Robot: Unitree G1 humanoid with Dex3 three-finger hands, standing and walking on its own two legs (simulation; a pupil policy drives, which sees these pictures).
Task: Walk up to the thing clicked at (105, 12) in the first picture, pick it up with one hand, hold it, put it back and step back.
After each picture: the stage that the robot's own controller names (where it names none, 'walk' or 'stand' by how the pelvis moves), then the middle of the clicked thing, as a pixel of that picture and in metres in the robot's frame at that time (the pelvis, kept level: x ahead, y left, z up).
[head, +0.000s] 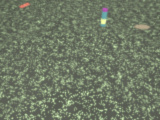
stand; (103, 17) +1.88 -0.29 -0.66
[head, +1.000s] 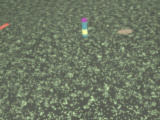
walk; (84, 27) +1.76 +0.09 -0.63
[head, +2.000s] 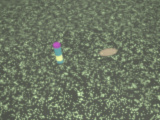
walk; (58, 53) +1.16 +0.31 -0.64
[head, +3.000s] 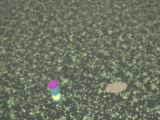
walk; (55, 91) +0.70 +0.29 -0.65
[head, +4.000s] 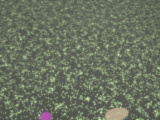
walk; out of the picture +0.44 +0.22 -0.64
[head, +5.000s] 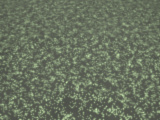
stand; out of the picture +0.39 +0.21 -0.66
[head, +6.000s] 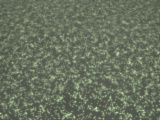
stand; out of the picture +0.39 +0.21 -0.66
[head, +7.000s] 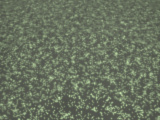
stand; out of the picture +0.39 +0.23 -0.66
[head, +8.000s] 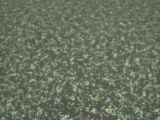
stand; out of the picture +0.38 +0.23 -0.66
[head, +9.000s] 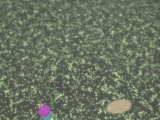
go down; (47, 115) +0.41 +0.23 -0.62
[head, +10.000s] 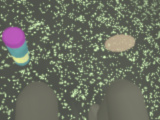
go down; (18, 49) +0.48 +0.24 -0.24
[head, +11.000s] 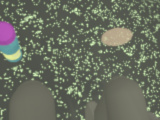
close in; (9, 45) +0.47 +0.25 -0.22
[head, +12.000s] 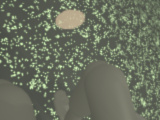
close in; out of the picture +0.46 +0.29 -0.16
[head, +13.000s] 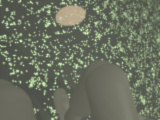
lift; out of the picture +0.44 +0.28 -0.16
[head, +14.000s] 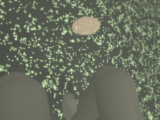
lift; out of the picture +0.38 +0.25 -0.16
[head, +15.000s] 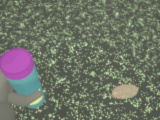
lift; (27, 84) +0.33 +0.18 +0.04
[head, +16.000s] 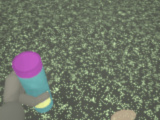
hold; (36, 86) +0.33 +0.16 +0.06
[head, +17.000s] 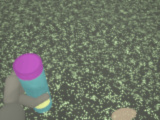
crouch; (36, 87) +0.32 +0.16 +0.04
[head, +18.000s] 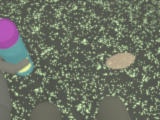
crouch; (15, 53) +0.44 +0.20 -0.04
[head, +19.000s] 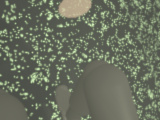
lower; out of the picture +0.47 +0.28 -0.17
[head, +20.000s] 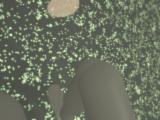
lower; out of the picture +0.47 +0.29 -0.17
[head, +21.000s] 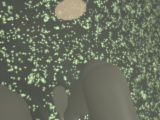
lower; out of the picture +0.46 +0.29 -0.17
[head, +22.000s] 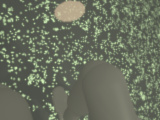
lower; out of the picture +0.46 +0.29 -0.16
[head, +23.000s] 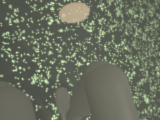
loosen; out of the picture +0.46 +0.27 -0.16
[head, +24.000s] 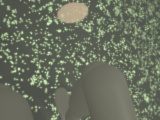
withdraw; out of the picture +0.46 +0.27 -0.18
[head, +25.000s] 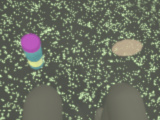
walk; (34, 54) +0.49 +0.21 -0.26
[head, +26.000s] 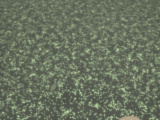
stand; out of the picture +0.40 +0.18 -0.59
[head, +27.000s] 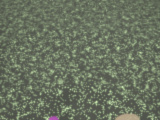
stand; out of the picture +0.41 +0.19 -0.60
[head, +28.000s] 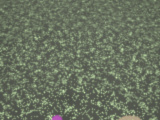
stand; out of the picture +0.42 +0.18 -0.62
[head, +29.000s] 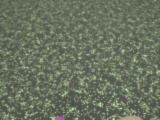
walk; out of the picture +0.42 +0.18 -0.65
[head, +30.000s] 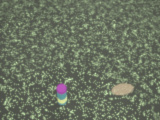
walk; (61, 95) +0.55 +0.12 -0.64
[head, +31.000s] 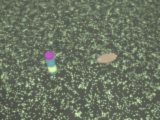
walk; (51, 63) +0.83 +0.28 -0.62
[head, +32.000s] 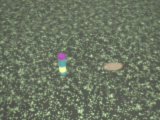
stand; (62, 64) +1.02 +0.21 -0.64
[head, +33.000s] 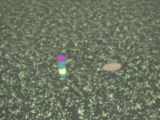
stand; (61, 66) +1.03 +0.22 -0.66
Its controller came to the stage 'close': yes
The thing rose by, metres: 0.69
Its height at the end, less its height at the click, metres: +0.00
